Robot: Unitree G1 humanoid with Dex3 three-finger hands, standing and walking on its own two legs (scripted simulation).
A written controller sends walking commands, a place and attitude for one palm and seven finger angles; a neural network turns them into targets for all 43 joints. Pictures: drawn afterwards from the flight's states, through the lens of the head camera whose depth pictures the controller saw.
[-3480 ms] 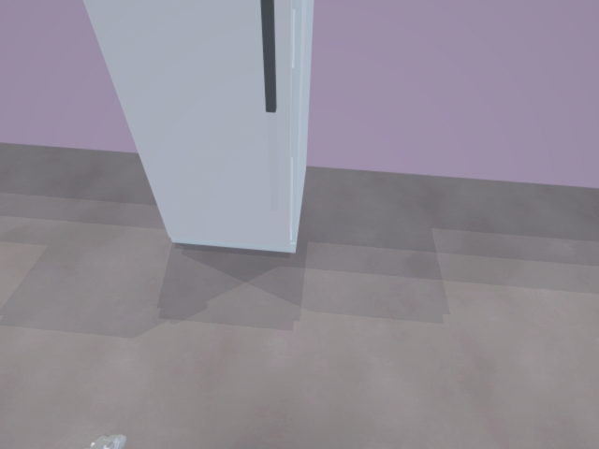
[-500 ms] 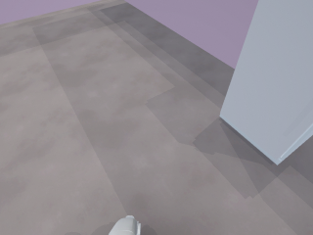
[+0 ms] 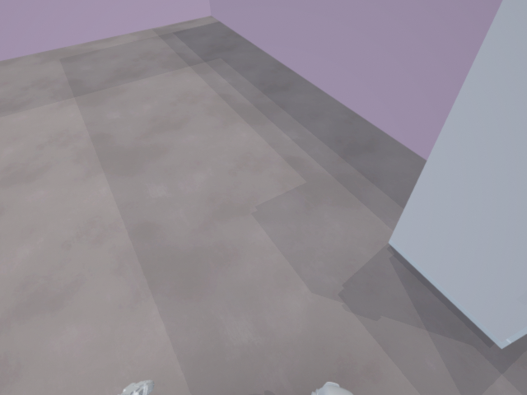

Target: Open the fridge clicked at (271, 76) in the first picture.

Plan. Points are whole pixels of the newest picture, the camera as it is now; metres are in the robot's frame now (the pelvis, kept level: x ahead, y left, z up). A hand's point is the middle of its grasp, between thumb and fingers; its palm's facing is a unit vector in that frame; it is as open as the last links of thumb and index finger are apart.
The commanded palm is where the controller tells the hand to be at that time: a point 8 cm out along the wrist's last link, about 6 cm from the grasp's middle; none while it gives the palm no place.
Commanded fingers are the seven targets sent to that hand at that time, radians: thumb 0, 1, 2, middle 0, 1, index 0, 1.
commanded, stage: walk to a spot facing it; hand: right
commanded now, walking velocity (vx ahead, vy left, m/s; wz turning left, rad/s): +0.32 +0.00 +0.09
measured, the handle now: out of the picture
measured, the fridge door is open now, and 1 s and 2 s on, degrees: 0 0 0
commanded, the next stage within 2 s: turn to face it in 0.26 s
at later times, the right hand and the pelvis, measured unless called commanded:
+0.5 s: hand (403, 364) +0.23 -0.25 -0.18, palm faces -0.08 +0.99 -0.15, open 7.4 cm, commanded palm none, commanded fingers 0.00 -0.90 -0.90 0.20 0.30 0.20 0.30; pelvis +0.15 -0.07 +0.01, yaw +8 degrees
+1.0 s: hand (423, 360) +0.24 -0.28 -0.18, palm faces +0.18 +0.96 -0.22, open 7.3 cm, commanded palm none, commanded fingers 0.00 -0.90 -0.90 0.20 0.30 0.20 0.30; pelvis +0.17 -0.08 -0.01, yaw -8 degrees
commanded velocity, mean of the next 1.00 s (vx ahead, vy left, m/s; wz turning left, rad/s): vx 0.04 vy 0.00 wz -0.24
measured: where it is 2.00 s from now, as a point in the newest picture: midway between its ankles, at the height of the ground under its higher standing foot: outside the picture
